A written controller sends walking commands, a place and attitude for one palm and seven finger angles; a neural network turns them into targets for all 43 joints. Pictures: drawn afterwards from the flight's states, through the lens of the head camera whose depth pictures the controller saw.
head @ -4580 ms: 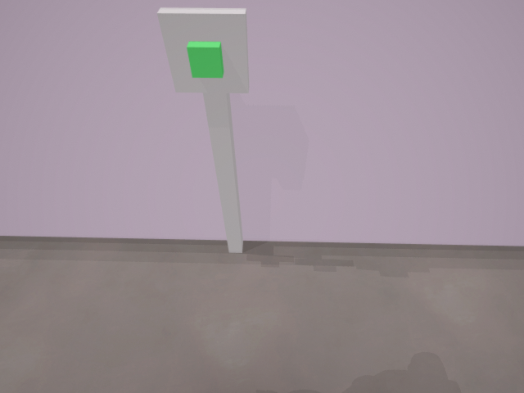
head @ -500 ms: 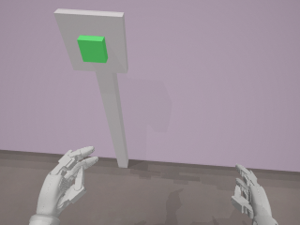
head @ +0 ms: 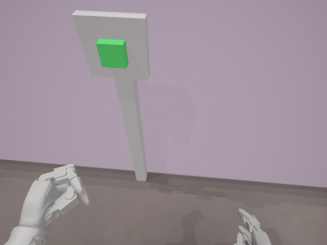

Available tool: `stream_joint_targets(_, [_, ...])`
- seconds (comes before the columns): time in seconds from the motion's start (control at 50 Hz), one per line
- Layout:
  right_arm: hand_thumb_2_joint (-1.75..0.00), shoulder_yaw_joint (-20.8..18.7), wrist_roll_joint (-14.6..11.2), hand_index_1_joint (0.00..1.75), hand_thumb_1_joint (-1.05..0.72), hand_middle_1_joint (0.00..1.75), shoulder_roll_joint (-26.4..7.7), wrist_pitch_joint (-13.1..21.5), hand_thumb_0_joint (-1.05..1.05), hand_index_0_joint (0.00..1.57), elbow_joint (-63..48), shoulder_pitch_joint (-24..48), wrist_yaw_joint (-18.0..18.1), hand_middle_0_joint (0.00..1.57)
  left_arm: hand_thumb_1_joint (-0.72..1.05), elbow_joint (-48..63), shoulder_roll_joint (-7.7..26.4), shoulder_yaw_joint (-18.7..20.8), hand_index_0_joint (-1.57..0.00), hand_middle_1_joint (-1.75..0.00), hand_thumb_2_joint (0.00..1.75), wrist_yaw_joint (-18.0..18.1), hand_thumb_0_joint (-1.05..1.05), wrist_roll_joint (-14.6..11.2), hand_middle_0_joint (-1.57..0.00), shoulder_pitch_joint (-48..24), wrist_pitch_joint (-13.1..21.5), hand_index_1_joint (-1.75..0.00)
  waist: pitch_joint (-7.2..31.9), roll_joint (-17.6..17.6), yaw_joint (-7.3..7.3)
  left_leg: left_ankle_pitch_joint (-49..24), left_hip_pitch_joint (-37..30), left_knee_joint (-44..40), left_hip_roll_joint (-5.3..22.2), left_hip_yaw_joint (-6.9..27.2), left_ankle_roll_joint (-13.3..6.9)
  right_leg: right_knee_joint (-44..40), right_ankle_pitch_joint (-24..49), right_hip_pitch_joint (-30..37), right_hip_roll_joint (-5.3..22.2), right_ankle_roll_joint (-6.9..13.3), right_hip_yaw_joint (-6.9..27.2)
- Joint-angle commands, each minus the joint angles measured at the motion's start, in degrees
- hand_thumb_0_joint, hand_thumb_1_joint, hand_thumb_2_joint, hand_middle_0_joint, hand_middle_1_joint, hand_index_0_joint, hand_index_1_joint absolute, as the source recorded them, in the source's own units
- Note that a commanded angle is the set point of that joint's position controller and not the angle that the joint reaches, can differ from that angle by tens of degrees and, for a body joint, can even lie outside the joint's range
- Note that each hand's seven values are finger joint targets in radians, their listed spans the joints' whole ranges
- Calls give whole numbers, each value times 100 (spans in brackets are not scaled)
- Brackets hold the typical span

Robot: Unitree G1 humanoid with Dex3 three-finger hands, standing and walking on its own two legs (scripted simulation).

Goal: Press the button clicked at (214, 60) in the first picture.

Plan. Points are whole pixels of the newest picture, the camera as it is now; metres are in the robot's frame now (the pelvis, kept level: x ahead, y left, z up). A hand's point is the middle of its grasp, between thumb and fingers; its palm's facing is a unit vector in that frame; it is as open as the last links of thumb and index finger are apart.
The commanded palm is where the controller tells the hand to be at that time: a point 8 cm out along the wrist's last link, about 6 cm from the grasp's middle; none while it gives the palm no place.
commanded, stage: raise the hand and make a fist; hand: left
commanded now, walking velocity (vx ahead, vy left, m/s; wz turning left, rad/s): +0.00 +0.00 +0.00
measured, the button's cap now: (113, 53) +0.55 +0.17 +0.19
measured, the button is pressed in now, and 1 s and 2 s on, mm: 0 0 0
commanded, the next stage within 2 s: aim a knuckle at the button in 1.16 s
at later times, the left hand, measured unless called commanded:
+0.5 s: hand (55, 171) +0.23 +0.21 +0.14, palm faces +0.00 -1.00 -0.08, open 3.1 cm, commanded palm +0.20 +0.27 +0.15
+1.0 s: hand (54, 152) +0.24 +0.21 +0.18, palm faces -0.01 -1.00 -0.07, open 3.1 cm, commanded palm +0.21 +0.26 +0.19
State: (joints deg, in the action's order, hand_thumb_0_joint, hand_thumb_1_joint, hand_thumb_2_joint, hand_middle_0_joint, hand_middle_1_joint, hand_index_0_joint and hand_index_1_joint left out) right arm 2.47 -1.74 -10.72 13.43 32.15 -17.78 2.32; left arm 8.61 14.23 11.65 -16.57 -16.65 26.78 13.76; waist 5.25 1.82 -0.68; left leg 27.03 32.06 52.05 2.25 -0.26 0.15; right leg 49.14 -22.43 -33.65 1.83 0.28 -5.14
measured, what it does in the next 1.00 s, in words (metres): stands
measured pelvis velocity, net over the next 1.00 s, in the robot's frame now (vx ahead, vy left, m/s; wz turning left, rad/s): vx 0.01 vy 0.00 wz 0.00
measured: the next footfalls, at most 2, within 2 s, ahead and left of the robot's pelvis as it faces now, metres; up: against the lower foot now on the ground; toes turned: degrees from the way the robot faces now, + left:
none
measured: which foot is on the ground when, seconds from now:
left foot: down 0.00-1.00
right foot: down 0.00-1.00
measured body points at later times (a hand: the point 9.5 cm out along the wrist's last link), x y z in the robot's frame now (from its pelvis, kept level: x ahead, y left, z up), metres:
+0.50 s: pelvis +0.02 +0.01 +0.02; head +0.00 +0.01 +0.47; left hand +0.22 +0.27 +0.15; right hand +0.22 -0.19 -0.02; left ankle -0.01 +0.12 -0.69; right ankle +0.03 -0.12 -0.69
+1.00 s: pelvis +0.01 +0.00 +0.04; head -0.01 -0.02 +0.49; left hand +0.24 +0.26 +0.18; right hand +0.20 -0.23 -0.02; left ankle -0.01 +0.12 -0.69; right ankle +0.03 -0.12 -0.69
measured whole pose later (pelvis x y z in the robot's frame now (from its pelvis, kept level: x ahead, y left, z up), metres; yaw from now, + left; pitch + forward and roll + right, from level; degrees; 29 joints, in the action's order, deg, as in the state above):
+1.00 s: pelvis +0.01 +0.00 +0.04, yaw +0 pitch -2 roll -1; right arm 4.2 -2.9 -15.2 16.0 34.3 -14.1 4.5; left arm 9.7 17.8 17.0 -19.7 -18.0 11.0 -5.2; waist 2.2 2.9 2.7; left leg 19.2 10.8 32.2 1.6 -0.9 0.3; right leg 30.8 -15.6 -13.0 1.5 0.2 -5.0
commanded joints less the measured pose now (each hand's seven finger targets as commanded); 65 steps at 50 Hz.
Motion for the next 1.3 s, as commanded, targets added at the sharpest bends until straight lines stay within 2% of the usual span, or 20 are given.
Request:
stream_joint_targets(0.0, [-90,-385,-56,30,-90,30,-899,616,0,20,-1056,823,41,20,90,1250,609,317,-130,-150,90,129,0,-75,-130,-257,433,-150,479,-50,125,-1073,-101,-1108,-196,206,-101,-866,259,811,-204,52,98])
stream_joint_targets(0.06, [-90,-413,-83,30,-90,30,-946,721,0,20,-1014,701,63,20,90,1410,713,406,-130,-150,90,143,0,-33,-130,-335,427,-150,645,14,131,-1156,-339,-1215,-187,205,-105,-922,406,895,-186,46,65])
stream_joint_targets(0.28, [-90,-289,-104,30,-90,30,-988,778,0,20,-942,720,87,20,90,1657,795,453,-130,-150,90,127,0,-1,-130,-909,-156,-150,473,390,213,-1950,-1058,-1673,-168,254,-44,-1173,1376,1442,-237,85,-82])
stream_joint_targets(0.32, [-90,-267,-99,30,-90,30,-1009,746,0,20,-942,757,96,20,90,1607,875,526,-130,-150,90,67,0,-49,-130,-1106,-344,-150,384,146,207,-1960,-1108,-1738,-173,250,-66,-1290,1473,1548,-251,71,-74])
stream_joint_targets(0.36, [-90,-231,-103,30,-90,30,-1004,729,0,20,-936,775,112,20,90,1621,929,584,-130,-150,90,13,0,-69,-130,-1206,-483,-150,400,280,240,-2043,-1230,-1811,-184,227,-63,-1377,1584,1653,-242,74,-65])
stream_joint_targets(0.52, [-90,-96,-125,30,-90,30,-1007,677,0,20,-826,940,204,20,90,1437,1140,762,-130,-150,90,-204,0,-212,-130,-2074,-953,-150,215,169,264,-2021,-1552,-2096,-204,206,-92,-1769,1649,1941,-254,78,-32])
stream_joint_targets(0.62, [-90,-59,-127,30,-90,30,-997,707,0,20,-777,1028,243,20,90,1528,1344,918,-130,-150,90,-270,0,-230,-130,-2522,-1146,-150,424,279,330,-2201,-1845,-2270,-216,210,-90,-1911,1813,2221,-227,85,-21])
stream_joint_targets(0.7, [-90,-34,-128,30,-90,30,-1018,711,0,20,-696,1084,267,20,90,1291,1477,1107,-130,-150,90,-324,0,-301,-130,-2720,-1338,-150,310,76,379,-2328,-1898,-2364,-220,199,-99,-2035,1981,2370,-239,87,-10])
stream_joint_targets(0.76, [-90,-47,-162,30,-90,30,-1006,687,0,20,-701,1135,281,20,90,1132,1418,1111,-130,-150,90,-352,0,-317,-130,-2755,-1518,-150,286,187,400,-2321,-1961,-2444,-235,154,-98,-2098,1989,2388,-207,78,-5])
stream_joint_targets(0.82, [-90,-60,-172,30,-90,30,-1020,649,0,20,-702,1157,256,20,90,931,1268,1043,-130,-150,90,-407,0,-347,-130,-2490,-1655,-150,207,-141,403,-2271,-1905,-2457,-242,105,-118,-2173,2001,2430,-195,55,24])
stream_joint_targets(0.88, [-90,-80,-169,30,-90,30,-1008,635,0,20,-772,1198,252,20,90,1285,1355,1061,-130,-150,90,-344,0,-293,-130,-2644,-1626,-150,281,131,401,-2174,-1973,-2466,-262,64,-121,-2205,1877,2420,-175,47,65])
stream_joint_targets(0.92, [-90,-83,-149,30,-90,30,-1001,636,0,20,-766,1191,250,20,90,1394,1425,1119,-130,-150,90,-264,0,-261,-130,-2720,-1543,-150,283,-14,401,-2126,-1969,-2484,-256,56,-130,-2237,1777,2447,-185,38,82])
stream_joint_targets(0.98, [-90,-83,-135,30,-90,30,-983,663,0,20,-743,1164,275,20,90,1392,1455,1184,-130,-150,90,-158,0,-220,-130,-2754,-1397,-150,269,172,404,-1978,-2026,-2519,-265,39,-124,-2280,1579,2391,-185,37,101])
stream_joint_targets(1.0, [-90,-75,-119,30,-90,30,-998,666,0,20,-700,1155,280,20,90,1312,1488,1208,-130,-150,90,-145,0,-235,-130,-2761,-1374,-150,159,-76,393,-1899,-1945,-2515,-264,52,-137,-2345,1459,2396,-198,28,135])
stream_joint_targets(1.08, [-90,-77,-160,30,-90,30,-978,718,0,20,-687,1189,318,20,90,1306,1370,1027,-130,-150,90,-153,0,-189,-130,-2871,-1310,-150,67,283,354,-1698,-2011,-2558,-270,36,-140,-2410,1228,2292,-166,27,160])
stream_joint_targets(1.1, [-90,-79,-139,30,-90,30,-994,727,0,20,-667,1177,322,20,90,1247,1399,1059,-130,-150,90,-164,0,-207,-130,-2848,-1312,-150,132,15,361,-1720,-1991,-2535,-265,33,-151,-2432,1238,2378,-177,18,194])
stream_joint_targets(1.16, [-90,-81,-161,30,-90,30,-985,767,0,20,-654,1206,339,20,90,1212,1360,1027,-130,-150,90,-230,0,-237,-130,-2845,-1331,-150,119,107,343,-1712,-2014,-2518,-269,18,-160,-2449,1270,2336,-149,-1,221])
stream_joint_targets(1.2, [-90,-80,-150,30,-90,30,-1006,782,0,20,-626,1200,331,20,90,1095,1386,1058,-130,-150,90,-253,0,-247,-130,-2753,-1336,-150,103,-111,364,-1798,-1955,-2490,-258,26,-161,-2438,1351,2403,-167,-1,238])
stream_joint_targets(1.24, [-90,-72,-153,30,-90,30,-993,794,0,20,-630,1210,329,20,90,1139,1382,1065,-130,-150,90,-259,0,-243,-130,-2777,-1341,-150,172,118,374,-1827,-1999,-2503,-268,30,-154,-2390,1436,2395,-143,4,213])
stream_joint_targets(1.28, [-90,-69,-165,30,-90,30,-1000,799,0,20,-569,1199,361,20,90,984,1314,940,-130,-150,90,-235,0,-235,-130,-3179,-1327,-150,41,-9,283,-1726,-1987,-2496,-263,36,-153,-2405,1328,2237,-154,-20,192])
